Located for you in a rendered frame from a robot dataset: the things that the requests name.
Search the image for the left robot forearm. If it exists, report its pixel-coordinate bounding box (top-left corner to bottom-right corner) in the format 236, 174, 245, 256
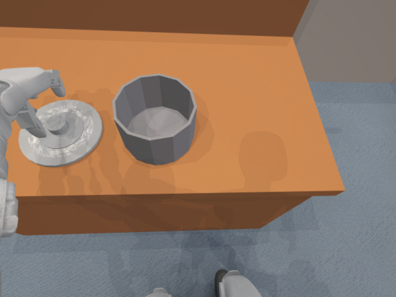
0, 77, 27, 180

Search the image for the robot right thigh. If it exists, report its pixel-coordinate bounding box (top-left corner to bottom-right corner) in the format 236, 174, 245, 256
219, 275, 262, 297

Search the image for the robot right foot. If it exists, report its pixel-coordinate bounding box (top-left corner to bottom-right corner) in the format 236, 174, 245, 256
215, 269, 228, 297

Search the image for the knob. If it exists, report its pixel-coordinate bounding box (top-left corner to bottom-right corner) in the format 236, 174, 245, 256
46, 116, 69, 135

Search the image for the table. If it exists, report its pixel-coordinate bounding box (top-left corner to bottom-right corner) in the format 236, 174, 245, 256
0, 0, 345, 235

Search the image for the pot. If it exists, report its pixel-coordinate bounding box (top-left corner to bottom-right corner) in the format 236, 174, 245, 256
112, 74, 197, 165

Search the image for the robot left hand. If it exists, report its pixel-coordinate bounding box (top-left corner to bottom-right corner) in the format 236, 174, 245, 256
0, 67, 66, 138

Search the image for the robot left upper arm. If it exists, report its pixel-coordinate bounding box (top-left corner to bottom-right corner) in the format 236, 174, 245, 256
0, 178, 18, 297

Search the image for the lid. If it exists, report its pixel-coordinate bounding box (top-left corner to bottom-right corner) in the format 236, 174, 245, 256
19, 100, 103, 167

